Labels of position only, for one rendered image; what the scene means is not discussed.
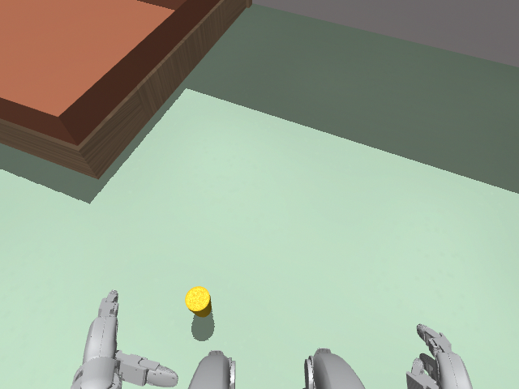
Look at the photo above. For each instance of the right robot hand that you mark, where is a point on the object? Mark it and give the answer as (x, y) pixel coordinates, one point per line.
(447, 371)

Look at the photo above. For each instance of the left robot arm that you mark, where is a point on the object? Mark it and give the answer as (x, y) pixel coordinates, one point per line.
(98, 373)

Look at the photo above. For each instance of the left robot hand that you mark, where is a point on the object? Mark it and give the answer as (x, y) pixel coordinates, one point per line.
(102, 342)

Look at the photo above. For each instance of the cup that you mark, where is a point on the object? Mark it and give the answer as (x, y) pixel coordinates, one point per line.
(198, 301)

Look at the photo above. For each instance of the bed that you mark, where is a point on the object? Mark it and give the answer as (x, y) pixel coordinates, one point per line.
(79, 79)

